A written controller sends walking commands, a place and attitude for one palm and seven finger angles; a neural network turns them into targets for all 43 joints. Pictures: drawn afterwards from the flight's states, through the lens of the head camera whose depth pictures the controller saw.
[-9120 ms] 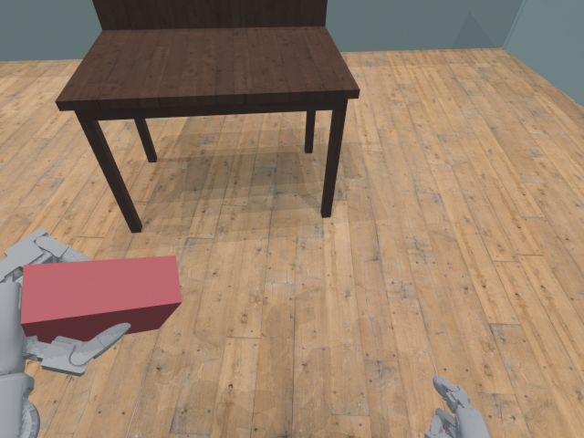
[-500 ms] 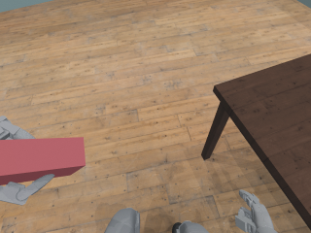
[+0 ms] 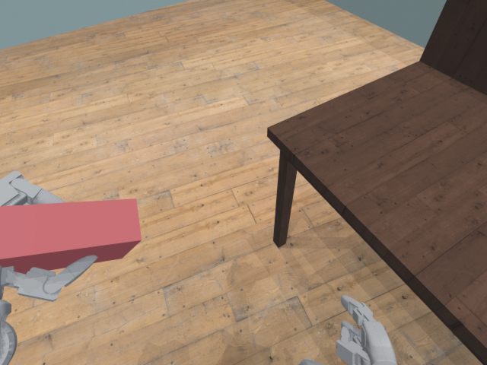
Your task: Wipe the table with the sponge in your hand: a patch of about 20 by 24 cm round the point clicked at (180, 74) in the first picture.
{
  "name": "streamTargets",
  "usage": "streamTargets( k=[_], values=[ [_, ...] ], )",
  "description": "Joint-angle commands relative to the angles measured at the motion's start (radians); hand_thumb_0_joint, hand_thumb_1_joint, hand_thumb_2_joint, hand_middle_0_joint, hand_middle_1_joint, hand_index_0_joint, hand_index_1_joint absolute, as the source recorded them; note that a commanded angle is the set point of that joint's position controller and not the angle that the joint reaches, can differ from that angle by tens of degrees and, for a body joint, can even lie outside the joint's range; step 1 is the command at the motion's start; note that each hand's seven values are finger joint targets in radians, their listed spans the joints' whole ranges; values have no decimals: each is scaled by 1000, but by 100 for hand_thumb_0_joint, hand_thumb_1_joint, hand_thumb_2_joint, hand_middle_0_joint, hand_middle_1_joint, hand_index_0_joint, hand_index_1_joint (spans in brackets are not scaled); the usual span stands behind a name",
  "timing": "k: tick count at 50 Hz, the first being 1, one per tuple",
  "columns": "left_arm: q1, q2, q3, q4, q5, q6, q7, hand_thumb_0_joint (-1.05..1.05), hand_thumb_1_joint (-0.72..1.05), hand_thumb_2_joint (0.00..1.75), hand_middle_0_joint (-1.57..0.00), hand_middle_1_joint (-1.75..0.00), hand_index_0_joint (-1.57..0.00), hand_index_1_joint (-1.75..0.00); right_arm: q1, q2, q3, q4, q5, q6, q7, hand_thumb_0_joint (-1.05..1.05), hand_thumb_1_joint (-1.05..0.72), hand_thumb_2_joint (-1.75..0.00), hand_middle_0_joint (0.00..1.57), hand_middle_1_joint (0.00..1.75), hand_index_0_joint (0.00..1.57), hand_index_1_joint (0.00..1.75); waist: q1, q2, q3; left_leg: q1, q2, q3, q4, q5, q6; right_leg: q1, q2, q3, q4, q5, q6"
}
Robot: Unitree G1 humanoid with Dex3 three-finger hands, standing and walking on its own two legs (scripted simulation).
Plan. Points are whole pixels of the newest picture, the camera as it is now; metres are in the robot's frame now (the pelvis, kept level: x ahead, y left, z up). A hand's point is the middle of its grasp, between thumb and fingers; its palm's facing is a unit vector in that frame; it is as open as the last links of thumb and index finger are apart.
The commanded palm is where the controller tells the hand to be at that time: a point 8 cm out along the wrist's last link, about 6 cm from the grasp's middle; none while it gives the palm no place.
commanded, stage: turn to face it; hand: left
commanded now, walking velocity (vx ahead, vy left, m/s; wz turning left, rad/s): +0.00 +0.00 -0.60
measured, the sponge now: (92, 235) +0.22 +0.22 +0.16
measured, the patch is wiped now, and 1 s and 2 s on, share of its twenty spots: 0.00 0.00 0.00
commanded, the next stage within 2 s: none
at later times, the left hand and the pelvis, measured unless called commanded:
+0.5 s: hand (138, 253) +0.20 +0.14 +0.18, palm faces +0.16 -0.87 -0.46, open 9.4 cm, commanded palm +0.15 +0.19 +0.19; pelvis -0.08 -0.03 +0.00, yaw -15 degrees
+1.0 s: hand (282, 288) +0.18 -0.01 +0.19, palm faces -0.18 -0.80 -0.57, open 9.4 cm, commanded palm +0.15 +0.06 +0.19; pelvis -0.14 -0.08 +0.01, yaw -34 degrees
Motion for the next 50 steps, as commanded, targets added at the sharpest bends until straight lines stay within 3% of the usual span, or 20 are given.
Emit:
streamTargets(
  k=[1, 2, 3, 4, 6, 9, 15, 20, 21, 23, 24, 26, 29, 33, 35, 37, 38, 40, 43, 50],
  values=[
    [-172, 197, 84, -223, 1, -58, 12, 0, 10, 130, -120, -160, -120, -160, -39, -180, -78, -116, 0, -71, -6, 0, -90, -90, 20, 30, 20, 30, -63, 15, -145, -68, 95, 2, 185, 271, 77, 283, -40, 20, -347, 315, -47],
    [-151, 257, 138, -224, 2, -68, 24, 0, 10, 130, -120, -160, -120, -160, -59, -143, -68, -130, -1, -69, -10, 0, -90, -90, 20, 30, 20, 30, -54, -267, -172, -267, -42, 11, 421, -108, 27, 406, -220, 328, -372, 769, -153],
    [-81, 271, 182, -206, -29, -57, 26, 0, 10, 130, -120, -160, -120, -160, -91, -156, -80, -143, 5, -59, -14, 0, -90, -90, 20, 30, 20, 30, -36, -395, -241, -316, -106, -119, 581, -284, 14, 359, -302, 529, -419, 818, -191],
    [-9, 301, 226, -234, -38, -52, 27, 0, 10, 130, -120, -160, -120, -160, -130, -151, -78, -144, 0, -38, -9, 0, -90, -90, 20, 30, 20, 30, -29, -266, -258, -312, -87, -206, 644, -252, 14, 329, -309, 552, -421, 664, -194],
    [95, 255, 223, -298, -54, -69, 28, 0, 10, 130, -120, -160, -120, -160, -134, -109, -45, -119, -12, 5, 0, 0, -90, -90, 20, 30, 20, 30, -50, -117, -278, -357, -86, -211, 665, -140, 7, 383, -245, 433, -378, 550, -221],
    [118, 248, 232, -334, -56, -83, 32, 0, 10, 130, -120, -160, -120, -160, -145, -126, -60, -108, -11, 27, 0, 0, -90, -90, 20, 30, 20, 30, -63, -125, -284, -296, -90, -187, 518, -121, 3, 334, -222, 387, -420, 473, -215],
    [133, 218, 196, -256, -47, -73, 38, 0, 10, 130, -120, -160, -120, -160, -130, -156, -75, -114, -11, 43, -5, 0, -90, -90, 20, 30, 20, 30, -42, -152, -249, -154, -145, -146, 189, -155, 32, 214, -195, 480, -506, 216, -229],
    [39, 200, 132, -261, -36, -64, 24, 0, 10, 130, -120, -160, -120, -160, -92, -177, -78, -122, -5, 54, -7, 0, -90, -90, 20, 30, 20, 30, -62, -131, -237, 50, -151, -128, -114, -98, 73, 97, -130, 484, -523, 74, -155],
    [19, 202, 124, -275, -36, -70, 18, 0, 10, 130, -120, -160, -120, -160, -80, -187, -84, -125, -7, 48, -11, 0, -90, -90, 20, 30, 20, 30, -66, -84, -225, 127, -107, -151, -201, -98, 100, 23, -82, 463, -473, 33, -122],
    [-28, 204, 132, -304, -25, -84, 7, 0, 10, 130, -120, -160, -120, -160, -103, -217, -93, -149, -19, 27, -21, 0, -90, -90, 20, 30, 20, 30, -60, 215, -148, 140, 192, -398, -352, -88, 237, -173, 93, 228, -54, -26, -38],
    [-90, 271, 167, -370, -5, -90, 15, 0, 10, 130, -120, -160, -120, -160, -114, -171, -83, -144, -12, 9, -31, 0, -90, -90, 20, 30, 20, 30, -48, 261, -155, 12, 297, -426, -384, -70, 283, -154, 63, 140, 274, -57, -23],
    [-16, 187, 121, -251, -8, -75, 5, 0, 10, 130, -120, -160, -120, -160, -98, -168, -93, -143, -8, -9, -24, 0, -90, -90, 20, 30, 20, 30, -57, 171, -51, -126, 249, -266, -339, 24, 278, -149, 7, 126, 442, -41, -11],
    [-93, 154, 59, -274, -11, -72, 11, 0, 10, 130, -120, -160, -120, -160, -66, -180, -82, -124, 2, -39, -17, 0, -90, -90, 20, 30, 20, 30, -59, 186, -39, -22, 176, -74, -241, 313, 185, -101, -16, 15, 138, -47, 1],
    [-152, 162, 61, -221, -11, -68, 13, 0, 10, 130, -120, -160, -120, -160, -31, -199, -85, -113, -9, -83, -11, 0, -90, -90, 20, 30, 20, 30, -76, 177, -96, 30, 154, -36, -97, 445, 127, 121, 40, -76, -181, 59, 2],
    [-155, 179, 74, -219, -4, -66, 14, 0, 10, 130, -120, -160, -120, -160, -39, -185, -76, -115, -6, -83, -3, 0, -90, -90, 20, 30, 20, 30, -67, 85, -130, -45, 112, -20, 101, 330, 83, 271, -17, -4, -343, 267, -42],
    [-80, 263, 167, -193, -23, -66, 32, 0, 10, 130, -120, -160, -120, -160, -82, -144, -73, -144, 1, -67, -9, 0, -90, -90, 20, 30, 20, 30, -35, -378, -216, -310, -108, -65, 499, -282, 14, 362, -294, 520, -417, 796, -212],
    [-39, 274, 180, -237, -42, -62, 30, 0, 10, 130, -120, -160, -120, -160, -111, -146, -78, -143, -2, -48, -11, 0, -90, -90, 20, 30, 20, 30, -34, -339, -232, -296, -90, -187, 601, -261, 22, 310, -308, 537, -449, 664, -206],
    [92, 262, 220, -291, -53, -76, 35, 0, 10, 130, -120, -160, -120, -160, -125, -105, -40, -123, -16, -7, -1, 0, -90, -90, 20, 30, 20, 30, -46, -125, -303, -366, -86, -209, 608, -164, 14, 458, -252, 428, -346, 728, -238],
    [117, 243, 227, -322, -56, -89, 38, 0, 10, 130, -120, -160, -120, -160, -142, -120, -53, -117, -18, 27, -4, 0, -90, -90, 20, 30, 20, 30, -66, -131, -301, -307, -101, -173, 477, -118, 8, 407, -221, 367, -381, 698, -228],
    [149, 207, 188, -251, -48, -55, 33, 0, 10, 130, -120, -160, -120, -160, -135, -159, -70, -121, -4, 60, -5, 0, -90, -90, 20, 30, 20, 30, -51, -182, -260, -153, -146, -147, 139, -113, 35, 250, -187, 461, -438, 410, -226]
  ],
)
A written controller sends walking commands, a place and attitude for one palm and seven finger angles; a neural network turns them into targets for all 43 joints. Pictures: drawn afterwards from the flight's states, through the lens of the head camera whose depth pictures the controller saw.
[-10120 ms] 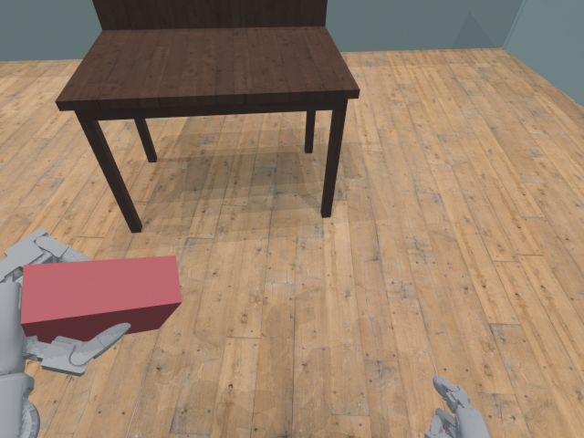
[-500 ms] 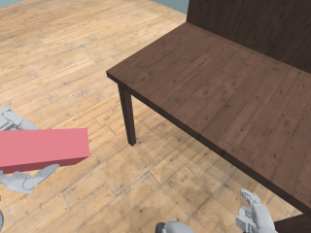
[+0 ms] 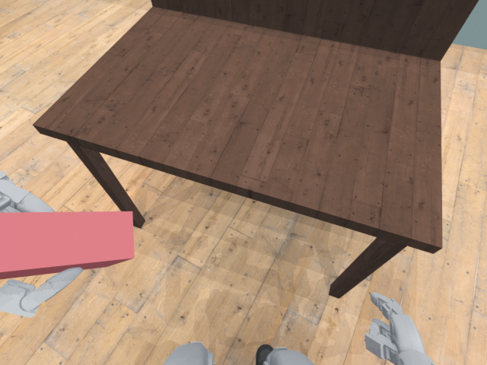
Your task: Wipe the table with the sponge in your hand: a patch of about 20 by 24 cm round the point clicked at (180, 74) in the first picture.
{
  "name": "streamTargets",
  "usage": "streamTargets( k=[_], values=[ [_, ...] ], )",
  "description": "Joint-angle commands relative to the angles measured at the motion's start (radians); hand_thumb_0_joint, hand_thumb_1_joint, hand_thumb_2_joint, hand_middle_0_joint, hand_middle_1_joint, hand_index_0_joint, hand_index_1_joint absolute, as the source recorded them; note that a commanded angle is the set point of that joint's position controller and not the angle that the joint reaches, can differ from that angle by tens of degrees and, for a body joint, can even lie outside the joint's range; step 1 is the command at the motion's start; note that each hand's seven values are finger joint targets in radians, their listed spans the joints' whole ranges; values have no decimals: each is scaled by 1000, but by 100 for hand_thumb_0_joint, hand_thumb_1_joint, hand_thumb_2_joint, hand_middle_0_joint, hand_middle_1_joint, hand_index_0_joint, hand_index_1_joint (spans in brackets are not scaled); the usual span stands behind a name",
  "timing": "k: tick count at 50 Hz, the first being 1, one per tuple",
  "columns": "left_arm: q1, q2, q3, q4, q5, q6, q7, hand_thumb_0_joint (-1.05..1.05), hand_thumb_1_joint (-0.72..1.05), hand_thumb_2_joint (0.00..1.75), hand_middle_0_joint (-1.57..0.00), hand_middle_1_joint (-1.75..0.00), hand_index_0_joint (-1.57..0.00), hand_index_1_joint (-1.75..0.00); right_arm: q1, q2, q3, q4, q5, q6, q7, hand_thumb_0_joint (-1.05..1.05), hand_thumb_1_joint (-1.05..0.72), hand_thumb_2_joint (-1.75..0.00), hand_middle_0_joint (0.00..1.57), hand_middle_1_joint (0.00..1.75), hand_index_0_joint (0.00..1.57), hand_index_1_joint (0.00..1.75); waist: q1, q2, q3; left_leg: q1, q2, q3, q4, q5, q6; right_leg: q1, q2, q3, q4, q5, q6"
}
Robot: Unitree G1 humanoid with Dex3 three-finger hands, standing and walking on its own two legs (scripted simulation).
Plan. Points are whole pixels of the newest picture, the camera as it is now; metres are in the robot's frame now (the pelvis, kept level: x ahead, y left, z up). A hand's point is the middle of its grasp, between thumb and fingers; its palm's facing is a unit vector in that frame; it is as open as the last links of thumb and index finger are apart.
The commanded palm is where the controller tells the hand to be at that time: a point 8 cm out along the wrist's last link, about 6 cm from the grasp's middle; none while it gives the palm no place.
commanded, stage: turn to face it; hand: left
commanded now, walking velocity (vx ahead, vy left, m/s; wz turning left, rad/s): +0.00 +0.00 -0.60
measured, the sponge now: (79, 244) +0.24 +0.20 +0.15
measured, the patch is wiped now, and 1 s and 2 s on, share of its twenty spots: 0.00 0.00 0.00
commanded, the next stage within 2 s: take the last steps up to it in 1.06 s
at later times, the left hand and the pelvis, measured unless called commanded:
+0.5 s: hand (153, 233) +0.25 +0.11 +0.16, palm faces +0.07 -0.86 -0.50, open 9.4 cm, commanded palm +0.19 +0.18 +0.18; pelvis -0.05 -0.03 -0.01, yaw -18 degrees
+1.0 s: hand (208, 253) +0.22 +0.05 +0.17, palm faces -0.15 -0.89 -0.43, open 9.4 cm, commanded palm +0.20 +0.11 +0.18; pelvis -0.09 -0.02 +0.00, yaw -36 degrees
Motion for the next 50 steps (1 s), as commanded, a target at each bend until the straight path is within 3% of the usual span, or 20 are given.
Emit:
streamTargets(
  k=[1, 4, 6, 7, 8, 9, 12, 18, 19, 20, 21, 22, 25, 32, 35, 36, 38, 39, 44, 50],
  values=[
    [-16, 113, 110, -126, -10, -21, 27, 0, 10, 130, -120, -160, -120, -160, -58, -61, -6, -159, 4, -28, 10, 0, -90, -90, 20, 30, 20, 30, 41, -116, -299, 73, 5, -26, -175, 31, 22, 185, -267, 327, -165, 120, -88],
    [-62, 132, 91, -160, -3, -16, 24, 0, 10, 130, -120, -160, -120, -160, -40, -81, -15, -152, 8, -28, 4, 0, -90, -90, 20, 30, 20, 30, 35, -66, -285, 263, 39, -30, -396, 110, 51, 49, -211, 332, -137, -21, -26],
    [-123, 111, 68, -211, 10, -32, 12, 0, 10, 130, -120, -160, -120, -160, -49, -106, -26, -175, -2, -44, -6, 0, -90, -90, 20, 30, 20, 30, 34, 137, -217, 343, 240, -191, -504, 158, 146, -166, -75, 223, 49, -186, 50],
    [-126, 128, 90, -200, 15, -35, 10, 0, 10, 130, -120, -160, -120, -160, -55, -101, -25, -183, 4, -56, -14, 0, -90, -90, 20, 30, 20, 30, 47, 288, -223, 300, 369, -248, -562, 241, 207, -184, -14, 76, 303, -317, 89],
    [-136, 139, 97, -190, 27, -32, 13, 0, 10, 130, -120, -160, -120, -160, -63, -77, -21, -186, -4, -68, -18, 0, -90, -90, 20, 30, 20, 30, 52, 345, -209, 154, 444, -270, -606, 194, 250, -143, -33, -14, 574, -330, 108],
    [-200, 148, 81, -238, 23, -39, 10, 0, 10, 130, -120, -160, -120, -160, -55, -64, -24, -188, -8, -80, -22, 0, -90, -90, 20, 30, 20, 30, 43, 324, -174, 108, 446, -251, -586, 256, 276, -143, -77, 6, 677, -307, 116],
    [-184, 56, -8, -182, 19, -31, 5, 0, 10, 130, -120, -160, -120, -160, -8, -82, -22, -169, 7, -119, -1, 0, -90, -90, 20, 30, 20, 30, 44, 272, -134, 198, 347, 17, -473, 524, 179, -149, -106, -108, 472, -317, 126],
    [-244, 83, 18, -133, 18, -26, 6, 0, 10, 130, -120, -160, -120, -160, 36, -98, -19, -161, -4, -162, 14, 0, -90, -90, 20, 30, 20, 30, 27, 256, -185, 243, 314, 91, -284, 628, 93, 128, -49, -227, 41, -132, 120],
    [-217, 107, 39, -117, 26, -22, 8, 0, 10, 130, -120, -160, -120, -160, 38, -99, -20, -161, -4, -159, 17, 0, -90, -90, 20, 30, 20, 30, 31, 206, -203, 202, 294, 104, -187, 574, 72, 201, -82, -182, -39, -22, 95],
    [-223, 126, 52, -130, 26, -29, 12, 0, 10, 130, -120, -160, -120, -160, 36, -70, -11, -168, 2, -153, 22, 0, -90, -90, 20, 30, 20, 30, 28, 26, -236, 105, 214, 140, -5, 421, 35, 296, -200, -21, -68, 311, 32],
    [-156, 174, 110, -71, 20, -35, 21, 0, 10, 130, -120, -160, -120, -160, 1, -41, 7, -176, -5, -141, 15, 0, -90, -90, 20, 30, 20, 30, 44, -194, -244, -127, 93, 116, 169, -69, -4, 407, -355, 244, -62, 752, -68],
    [-102, 166, 118, -71, -6, -19, 20, 0, 10, 130, -120, -160, -120, -160, -8, -52, -13, -182, 6, -123, 10, 0, -90, -90, 20, 30, 20, 30, 52, -320, -310, -164, 65, -8, 314, -177, -6, 389, -396, 358, -86, 777, -89],
    [11, 167, 174, -193, -24, -34, 26, 0, 10, 130, -120, -160, -120, -160, -56, -15, 19, -169, -5, -65, 20, 0, -90, -90, 20, 30, 20, 30, 42, -82, -365, -217, 77, -74, 358, -59, -10, 456, -355, 248, -40, 614, -110],
    [21, 131, 145, -179, -10, -27, 31, 0, 10, 130, -120, -160, -120, -160, -65, -48, -4, -154, -7, -40, 4, 0, -90, -90, 20, 30, 20, 30, 46, -117, -306, 22, 26, -11, -71, 19, 9, 208, -294, 260, -126, 243, -110],
    [-4, 115, 115, -166, 0, -17, 29, 0, 10, 130, -120, -160, -120, -160, -31, -63, -9, -147, -1, -44, -1, 0, -90, -90, 20, 30, 20, 30, 27, -90, -303, 213, 29, -5, -343, 140, 29, 97, -246, 250, -92, 96, -47],
    [-43, 114, 101, -187, 3, -22, 26, 0, 10, 130, -120, -160, -120, -160, -18, -74, -15, -148, -2, -49, -7, 0, -90, -90, 20, 30, 20, 30, 15, -46, -291, 289, 72, -27, -433, 188, 51, 30, -209, 223, -34, 19, -11],
    [-94, 123, 103, -213, 21, -40, 18, 0, 10, 130, -120, -160, -120, -160, -27, -108, -36, -176, -4, -70, -22, 0, -90, -90, 20, 30, 20, 30, 34, 287, -238, 331, 375, -268, -537, 428, 193, -178, -35, 30, 323, -359, 88],
    [-107, 168, 133, -198, 27, -53, 19, 0, 10, 130, -120, -160, -120, -160, -42, -81, -26, -167, -14, -89, -29, 0, -90, -90, 20, 30, 20, 30, 48, 354, -234, 238, 457, -311, -576, 396, 242, -177, -46, -39, 584, -396, 107],
    [-186, 74, 1, -211, 28, -41, 11, 0, 10, 130, -120, -160, -120, -160, 6, -82, -26, -149, -1, -143, -2, 0, -90, -90, 20, 30, 20, 30, 27, 273, -163, 185, 317, 1, -476, 581, 171, -99, -98, -140, 452, -274, 125],
    [-175, 86, 35, -130, 15, -41, 17, 0, 10, 130, -120, -160, -120, -160, 36, -82, -18, -138, -12, -189, -3, 0, -90, -90, 20, 30, 20, 30, 16, 281, -191, 159, 298, 32, -376, 491, 118, 139, -49, -224, 49, -191, 121]
  ],
)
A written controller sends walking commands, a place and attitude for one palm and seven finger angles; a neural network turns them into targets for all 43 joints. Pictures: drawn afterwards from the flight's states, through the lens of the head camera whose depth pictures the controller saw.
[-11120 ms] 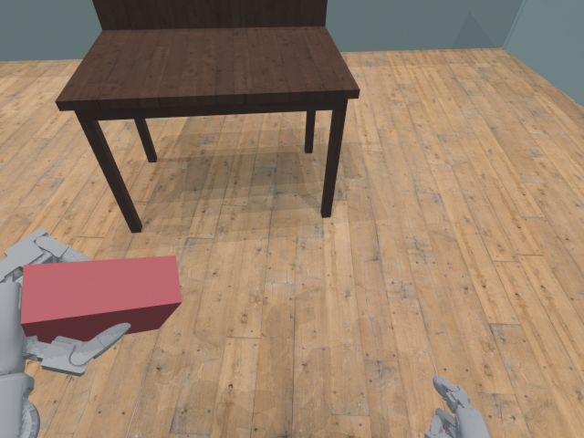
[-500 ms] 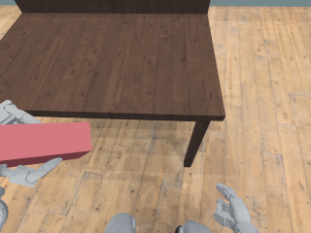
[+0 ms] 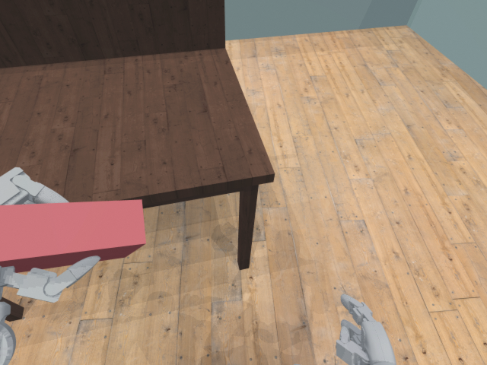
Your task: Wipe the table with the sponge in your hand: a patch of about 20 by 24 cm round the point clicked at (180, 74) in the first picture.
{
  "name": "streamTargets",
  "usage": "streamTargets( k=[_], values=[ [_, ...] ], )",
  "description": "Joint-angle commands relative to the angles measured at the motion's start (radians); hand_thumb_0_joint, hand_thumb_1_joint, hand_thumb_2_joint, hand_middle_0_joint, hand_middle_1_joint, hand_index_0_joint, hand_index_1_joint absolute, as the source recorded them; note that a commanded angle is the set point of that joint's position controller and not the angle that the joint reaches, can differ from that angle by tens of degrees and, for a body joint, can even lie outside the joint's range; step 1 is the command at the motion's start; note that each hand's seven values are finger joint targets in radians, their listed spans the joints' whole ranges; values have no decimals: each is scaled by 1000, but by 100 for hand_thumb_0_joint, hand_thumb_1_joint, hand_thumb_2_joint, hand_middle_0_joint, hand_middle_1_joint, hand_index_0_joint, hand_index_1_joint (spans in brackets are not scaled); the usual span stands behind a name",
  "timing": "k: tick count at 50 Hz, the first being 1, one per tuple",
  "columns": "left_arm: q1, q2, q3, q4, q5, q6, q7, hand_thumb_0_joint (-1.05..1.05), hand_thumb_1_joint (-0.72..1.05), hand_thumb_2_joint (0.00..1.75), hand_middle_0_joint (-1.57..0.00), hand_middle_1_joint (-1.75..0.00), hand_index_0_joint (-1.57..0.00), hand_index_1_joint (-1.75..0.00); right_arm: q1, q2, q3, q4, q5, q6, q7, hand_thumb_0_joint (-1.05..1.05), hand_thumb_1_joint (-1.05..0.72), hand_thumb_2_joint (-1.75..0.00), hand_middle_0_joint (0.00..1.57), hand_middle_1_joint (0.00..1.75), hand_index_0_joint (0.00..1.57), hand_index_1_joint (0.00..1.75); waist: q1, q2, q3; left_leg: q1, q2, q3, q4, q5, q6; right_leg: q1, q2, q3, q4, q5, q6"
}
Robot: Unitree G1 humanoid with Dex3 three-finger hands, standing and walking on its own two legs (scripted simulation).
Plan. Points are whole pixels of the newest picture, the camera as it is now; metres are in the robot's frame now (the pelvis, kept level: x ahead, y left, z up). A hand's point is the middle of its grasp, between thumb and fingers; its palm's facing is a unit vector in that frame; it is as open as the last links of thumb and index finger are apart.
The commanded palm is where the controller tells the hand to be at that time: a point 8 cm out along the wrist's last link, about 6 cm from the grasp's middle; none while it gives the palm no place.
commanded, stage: turn to face it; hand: left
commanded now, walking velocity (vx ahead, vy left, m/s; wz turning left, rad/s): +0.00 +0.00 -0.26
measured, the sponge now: (96, 235) +0.23 +0.21 +0.15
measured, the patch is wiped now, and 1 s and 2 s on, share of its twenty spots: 0.00 0.00 0.00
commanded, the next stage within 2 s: take the last steps up to it in 0.06 s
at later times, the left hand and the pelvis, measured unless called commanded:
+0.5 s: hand (72, 265) +0.19 +0.21 +0.17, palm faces +0.35 -0.82 -0.45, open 9.4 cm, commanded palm +0.14 +0.25 +0.18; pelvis -0.03 -0.03 +0.00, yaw -3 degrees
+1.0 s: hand (39, 244) +0.21 +0.25 +0.17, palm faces +0.40 -0.80 -0.45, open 9.4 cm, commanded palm +0.15 +0.29 +0.18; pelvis -0.01 +0.01 +0.00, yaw -1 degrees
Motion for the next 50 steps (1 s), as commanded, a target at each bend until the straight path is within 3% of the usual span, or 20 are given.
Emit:
streamTargets(
  k=[1, 2, 4, 6, 8, 14, 18, 22, 24, 27, 29, 32, 34, 37, 40, 42, 43, 44, 46, 50],
  values=[
    [-65, 177, 129, -178, -14, -69, 14, 0, 10, 130, -120, -160, -120, -160, -33, -189, -79, -109, -4, -64, -9, 0, -90, -90, 20, 30, 20, 30, -28, 220, -154, 13, 135, -69, -52, 278, 67, 197, 29, -52, -293, 158, -15],
    [-68, 191, 139, -169, -11, -75, 14, 0, 10, 130, -120, -160, -120, -160, -29, -176, -77, -108, -1, -62, -6, 0, -90, -90, 20, 30, 20, 30, -31, 129, -172, -14, 95, -46, 45, 202, 41, 240, -34, 18, -358, 287, -47],
    [0, 222, 178, -106, -24, -65, 22, 0, 10, 130, -120, -160, -120, -160, -54, -129, -65, -128, 10, -53, -6, 0, -90, -90, 20, 30, 20, 30, -11, -300, -238, -237, -105, -45, 391, -295, -22, 315, -292, 437, -401, 752, -199],
    [51, 232, 201, -156, -34, -59, 25, 0, 10, 130, -120, -160, -120, -160, -96, -118, -50, -109, 3, -30, -13, 0, -90, -90, 20, 30, 20, 30, -20, -227, -223, -292, -86, -176, 568, -235, -15, 312, -308, 416, -396, 745, -232],
    [81, 202, 195, -171, -32, -70, 28, 0, 10, 130, -120, -160, -120, -160, -116, -108, -39, -87, -2, -5, -21, 0, -90, -90, 20, 30, 20, 30, -33, -133, -236, -279, -88, -166, 549, -176, -23, 326, -258, 283, -374, 780, -216],
    [88, 190, 172, -150, -14, -75, 44, 0, 10, 130, -120, -160, -120, -160, -115, -149, -64, -78, -3, -14, -54, 0, -90, -90, 20, 30, 20, 30, -25, -123, -240, -112, -127, -123, 139, -127, 26, 294, -251, 274, -470, 413, -212],
    [58, 179, 137, -172, -6, -76, 43, 0, 10, 130, -120, -160, -120, -160, -53, -171, -88, -71, -9, -23, -54, 0, -90, -90, 20, 30, 20, 30, -45, -66, -212, 67, -144, -102, -164, -40, 57, 208, -218, 260, -457, 100, -154],
    [22, 179, 129, -145, 4, -103, 35, 0, 10, 130, -120, -160, -120, -160, -65, -192, -83, -79, -12, -38, -62, 0, -90, -90, 20, 30, 20, 30, -31, 263, -100, -52, 89, -408, -379, -232, 189, 85, -2, 39, -118, -44, -60],
    [-81, 193, 120, -162, 13, -116, 31, 0, 10, 130, -120, -160, -120, -160, -69, -180, -85, -73, -17, -57, -65, 0, -90, -90, 20, 30, 20, 30, -36, 246, -39, -152, 86, -400, -379, -273, 207, 102, -9, 19, -25, -9, -50],
    [-60, 137, 71, -109, 11, -115, 28, 0, 10, 130, -120, -160, -120, -160, -46, -196, -86, -52, -15, -85, -60, 0, -90, -90, 20, 30, 20, 30, -36, 172, -78, -59, 18, -287, -214, 27, 165, 155, -14, -4, -255, 61, -50],
    [-91, 148, 73, -104, 16, -120, 29, 0, 10, 130, -120, -160, -120, -160, -44, -192, -82, -45, -17, -86, -54, 0, -90, -90, 20, 30, 20, 30, -48, 89, -123, -116, -36, -230, -99, 105, 120, 263, -91, 99, -315, 247, -93],
    [-103, 173, 92, -62, -3, -110, 29, 0, 10, 130, -120, -160, -120, -160, -40, -170, -97, -44, -4, -63, -41, 0, -90, -90, 20, 30, 20, 30, -41, -247, -132, -226, -169, -106, 200, -151, 48, 286, -353, 474, -444, 259, -223],
    [-135, 199, 118, -97, -3, -110, 32, 0, 10, 130, -120, -160, -120, -160, -97, -170, -85, -53, -8, -54, -35, 0, -90, -90, 20, 30, 20, 30, -22, -190, -102, -290, -131, -185, 340, -230, 48, 280, -418, 514, -473, 321, -281],
    [-60, 178, 125, -121, 7, -120, 31, 0, 10, 130, -120, -160, -120, -160, -98, -125, -58, -47, -18, -30, -38, 0, -90, -90, 20, 30, 20, 30, -28, -144, -138, -92, -129, -115, 75, -108, 54, 224, -294, 229, -376, 482, -205],
    [-59, 167, 113, -160, -2, -116, 30, 0, 10, 130, -120, -160, -120, -160, -85, -131, -75, -60, -13, -27, -52, 0, -90, -90, 20, 30, 20, 30, -40, -52, -179, 123, -156, -44, -170, 88, 56, 167, -182, 128, -243, 339, -116],
    [-70, 160, 109, -184, -7, -122, 29, 0, 10, 130, -120, -160, -120, -160, -69, -168, -90, -81, -2, -41, -52, 0, -90, -90, 20, 30, 20, 30, -38, 167, -190, 216, 46, -274, -201, 260, 156, -7, -44, 13, -34, 42, -47],
    [-35, 156, 108, -131, -8, -119, 22, 0, 10, 130, -120, -160, -120, -160, -55, -164, -90, -68, -4, -48, -53, 0, -90, -90, 20, 30, 20, 30, -46, 264, -167, 168, 136, -422, -287, 174, 224, -76, -13, -3, 132, -173, -33],
    [-73, 165, 106, -149, -4, -117, 20, 0, 10, 130, -120, -160, -120, -160, -64, -159, -87, -68, -13, -60, -54, 0, -90, -90, 20, 30, 20, 30, -44, 247, -131, 132, 169, -496, -316, 123, 270, -104, -27, 29, 225, -177, -39],
    [-88, 149, 85, -152, -2, -118, 21, 0, 10, 130, -120, -160, -120, -160, -59, -164, -90, -49, -9, -78, -50, 0, -90, -90, 20, 30, 20, 30, -43, 147, -122, 181, 132, -402, -255, 288, 270, -142, -45, 28, 176, -125, -33],
    [-37, 139, 75, -163, -12, -98, 20, 0, 10, 130, -120, -160, -120, -160, -59, -168, -82, -46, -3, -94, -44, 0, -90, -90, 20, 30, 20, 30, -41, 207, -153, 129, 48, -238, -201, 354, 203, 39, -14, -48, -78, -24, -32]
  ],
)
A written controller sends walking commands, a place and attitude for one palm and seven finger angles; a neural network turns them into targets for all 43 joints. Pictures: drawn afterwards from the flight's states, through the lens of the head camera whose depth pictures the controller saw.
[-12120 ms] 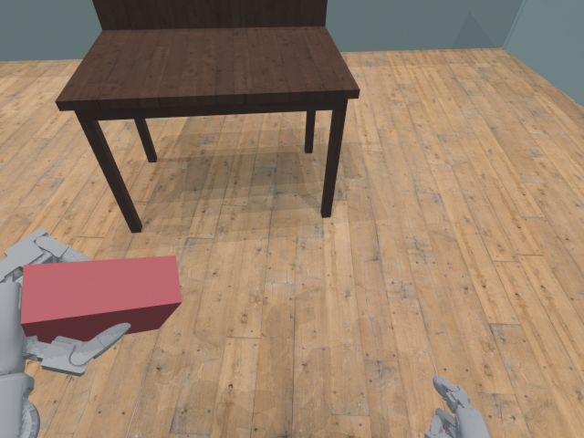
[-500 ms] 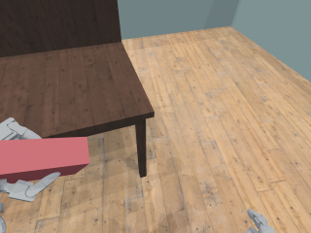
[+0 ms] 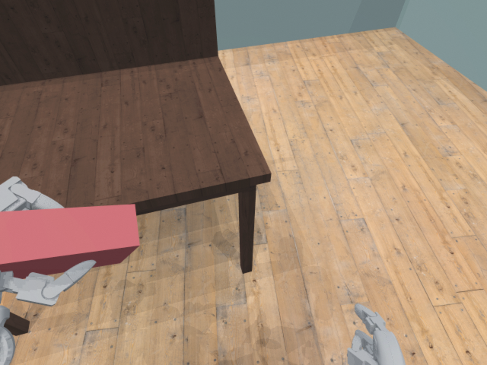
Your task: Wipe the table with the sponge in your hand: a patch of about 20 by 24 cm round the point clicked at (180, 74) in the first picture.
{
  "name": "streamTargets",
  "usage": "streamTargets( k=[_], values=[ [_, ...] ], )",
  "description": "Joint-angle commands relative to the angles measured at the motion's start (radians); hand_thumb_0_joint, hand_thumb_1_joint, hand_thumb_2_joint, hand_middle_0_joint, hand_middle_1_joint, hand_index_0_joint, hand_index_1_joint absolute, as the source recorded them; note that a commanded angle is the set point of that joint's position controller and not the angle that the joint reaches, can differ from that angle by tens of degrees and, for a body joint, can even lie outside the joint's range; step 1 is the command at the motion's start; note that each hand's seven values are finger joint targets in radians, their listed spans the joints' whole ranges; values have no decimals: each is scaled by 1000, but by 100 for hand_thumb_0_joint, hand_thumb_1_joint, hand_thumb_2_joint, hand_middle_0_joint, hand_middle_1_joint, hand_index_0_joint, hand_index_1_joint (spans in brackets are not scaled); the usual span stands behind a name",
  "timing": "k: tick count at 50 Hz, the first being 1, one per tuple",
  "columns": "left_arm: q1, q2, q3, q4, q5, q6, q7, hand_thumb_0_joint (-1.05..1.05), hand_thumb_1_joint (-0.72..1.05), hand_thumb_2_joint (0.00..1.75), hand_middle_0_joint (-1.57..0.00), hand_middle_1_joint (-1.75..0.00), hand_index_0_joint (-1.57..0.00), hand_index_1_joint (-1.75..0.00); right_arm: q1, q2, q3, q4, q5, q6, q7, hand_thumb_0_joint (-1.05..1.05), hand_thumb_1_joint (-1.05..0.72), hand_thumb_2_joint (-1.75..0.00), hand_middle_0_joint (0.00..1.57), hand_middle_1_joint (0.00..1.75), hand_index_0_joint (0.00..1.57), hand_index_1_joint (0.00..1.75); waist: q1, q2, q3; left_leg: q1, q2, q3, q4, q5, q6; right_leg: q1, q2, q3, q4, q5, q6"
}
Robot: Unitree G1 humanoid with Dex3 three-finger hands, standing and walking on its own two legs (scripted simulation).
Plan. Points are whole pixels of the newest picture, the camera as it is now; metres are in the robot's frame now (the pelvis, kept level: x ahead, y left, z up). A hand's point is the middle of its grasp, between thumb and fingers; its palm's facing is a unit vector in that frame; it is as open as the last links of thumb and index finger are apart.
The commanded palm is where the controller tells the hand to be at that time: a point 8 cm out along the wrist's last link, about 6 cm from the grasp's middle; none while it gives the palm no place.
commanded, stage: take the last steps up to it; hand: left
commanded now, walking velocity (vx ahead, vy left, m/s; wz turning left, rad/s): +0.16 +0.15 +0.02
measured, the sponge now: (91, 240) +0.23 +0.21 +0.15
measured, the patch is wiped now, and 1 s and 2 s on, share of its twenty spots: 0.00 0.00 0.00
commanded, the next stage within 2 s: come to a stop and stand still in 0.34 s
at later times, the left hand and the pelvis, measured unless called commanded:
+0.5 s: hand (27, 208) +0.26 +0.30 +0.17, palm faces +0.38 -0.79 -0.47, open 9.4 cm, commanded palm +0.20 +0.34 +0.18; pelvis +0.04 +0.06 -0.01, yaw +0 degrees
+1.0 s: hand (43, 203) +0.27 +0.28 +0.16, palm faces +0.33 -0.83 -0.45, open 9.4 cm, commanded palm +0.20 +0.32 +0.18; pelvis +0.03 +0.05 +0.01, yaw -2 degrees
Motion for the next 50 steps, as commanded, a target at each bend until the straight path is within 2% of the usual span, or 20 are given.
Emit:
streamTargets(
  k=[1, 3, 5, 6, 8, 11, 18, 20, 22, 23, 27, 34, 37, 38, 39, 40, 42, 44, 47, 50],
  values=[
    [-30, 146, 81, -239, -17, -56, 12, 0, 10, 130, -120, -160, -120, -160, -55, -154, -44, -125, -2, -58, -3, 0, -90, -90, 20, 30, 20, 30, -20, 206, -129, 71, 199, -171, -150, 308, 111, 71, 25, -62, -235, 90, -5],
    [-30, 164, 101, -214, -10, -58, 15, 0, 10, 130, -120, -160, -120, -160, -65, -153, -41, -124, -4, -49, -8, 0, -90, -90, 20, 30, 20, 30, -12, 133, -141, -53, 167, -140, -53, 170, 67, 236, -11, -22, -415, 246, -29],
    [-40, 213, 151, -177, -17, -58, 21, 0, 10, 130, -120, -160, -120, -160, -75, -120, -38, -146, 3, -34, -5, 0, -90, -90, 20, 30, 20, 30, -20, -251, -147, -328, -13, -13, 291, -187, -28, 365, -337, 484, -532, 417, -175],
    [-28, 198, 146, -157, -35, -59, 18, 0, 10, 130, -120, -160, -120, -160, -57, -154, -67, -137, 4, -26, 5, 0, -90, -90, 20, 30, 20, 30, -12, -292, -118, -359, -5, -97, 499, -220, -46, 323, -415, 562, -581, 456, -221],
    [-2, 203, 165, -179, -30, -79, 15, 0, 10, 130, -120, -160, -120, -160, -83, -124, -38, -124, -2, -14, 9, 0, -90, -90, 20, 30, 20, 30, -17, -130, -99, -405, 33, -153, 611, -150, -62, 327, -369, 397, -532, 661, -224],
    [14, 183, 146, -191, -5, -104, 16, 0, 10, 130, -120, -160, -120, -160, -90, -114, -30, -125, -8, 2, 5, 0, -90, -90, 20, 30, 20, 30, -18, -109, -133, -286, 59, -98, 379, -109, -54, 308, -291, 169, -464, 892, -164],
    [29, 187, 143, -254, -3, -80, 36, 0, 10, 130, -120, -160, -120, -160, -68, -118, -60, -152, -16, -1, -10, 0, -90, -90, 20, 30, 20, 30, -12, -127, -178, 20, -20, 61, -79, 89, -38, 235, -216, 96, -372, 644, -100],
    [-3, 176, 128, -279, -10, -85, 33, 0, 10, 130, -120, -160, -120, -160, -44, -142, -72, -156, -7, -3, -18, 0, -90, -90, 20, 30, 20, 30, -28, 22, -185, 160, 81, -35, -156, 175, 8, 104, -127, 38, -193, 418, -47],
    [-9, 169, 121, -258, -14, -96, 22, 0, 10, 130, -120, -160, -120, -160, -28, -167, -85, -169, 5, -21, -11, 0, -90, -90, 20, 30, 20, 30, -19, 228, -189, 201, 322, -361, -218, 320, 153, -120, 17, -14, 118, -157, -4],
    [-8, 203, 150, -250, -16, -91, 22, 0, 10, 130, -120, -160, -120, -160, -45, -159, -74, -153, -7, -29, -16, 0, -90, -90, 20, 30, 20, 30, -23, 281, -171, 167, 367, -440, -257, 261, 204, -166, 0, 26, 201, -136, -3],
    [-13, 154, 97, -327, -21, -65, 15, 0, 10, 130, -120, -160, -120, -160, -56, -145, -51, -140, -4, -50, -2, 0, -90, -90, 20, 30, 20, 30, -19, 198, -171, 173, 282, -213, -168, 591, 125, -92, 1, 24, 8, 60, 6],
    [-6, 171, 123, -248, -21, -18, 15, 0, 10, 130, -120, -160, -120, -160, -62, -138, -19, -144, -7, -50, -5, 0, -90, -90, 20, 30, 20, 30, -16, 151, -163, 11, 239, -107, -119, 325, 22, 205, 31, 7, -411, 308, -2],
    [-18, 145, 95, -175, -39, 6, 7, 0, 10, 130, -120, -160, -120, -160, -50, -112, -19, -152, 2, -35, -2, 0, -90, -90, 20, 30, 20, 30, -28, -160, -160, -39, 33, -30, 103, -16, -59, 157, -167, 312, -523, 580, -109],
    [-969, 857, 637, -315, 68, -57, -10, 0, 10, 130, -120, -160, -120, -160, 26, -161, -83, -111, -56, -105, -13, 0, -90, -90, 20, 30, 20, 30, 44, -300, 13, -116, -16, 100, 79, 63, -75, 94, -43, 209, -594, 836, -11],
    [-800, 639, 496, -6, 26, -27, -39, 0, 10, 130, -120, -160, -120, -160, -62, -122, -63, -75, -20, -108, -16, 0, -90, -90, 20, 30, 20, 30, 35, -13, -150, -85, 27, -48, -84, 78, -47, 240, -165, 269, -418, 897, -165],
    [-573, 286, 220, 135, 19, -35, -65, 0, 10, 130, -120, -160, -120, -160, -41, -127, -50, -114, -16, -118, -9, 0, -90, -90, 20, 30, 20, 30, 16, 30, -261, 26, 5, -41, -110, 134, -30, 275, -137, 271, -392, 870, -101],
    [-215, 135, 96, 124, -19, -23, -85, 0, 10, 130, -120, -160, -120, -160, -29, -155, -49, -146, 14, -86, 33, 0, -90, -90, 20, 30, 20, 30, 43, -29, -260, 82, 36, -49, -99, 270, 13, 304, -75, 198, -408, 811, 43],
    [-56, 72, 25, 30, -32, -11, -88, 0, 10, 130, -120, -160, -120, -160, -62, -143, -44, -177, 31, -73, 62, 0, -90, -90, 20, 30, 20, 30, 48, -86, -226, 68, 58, -65, -98, 251, 31, 280, -71, 170, -438, 687, 66],
    [-19, 164, 89, -112, -24, -1, -60, 0, 10, 130, -120, -160, -120, -160, -75, -151, -36, -202, 24, -65, 50, 0, -90, -90, 20, 30, 20, 30, 41, -155, -174, 22, 44, -66, -99, 81, 17, 205, -77, 184, -547, 389, 45],
    [-67, 230, 165, -189, -30, -16, -32, 0, 10, 130, -120, -160, -120, -160, -80, -152, -27, -205, 13, -62, 14, 0, -90, -90, 20, 30, 20, 30, 22, -85, -139, 31, 18, -76, -82, 22, 5, 108, -102, 224, -614, 148, -12]
  ],
)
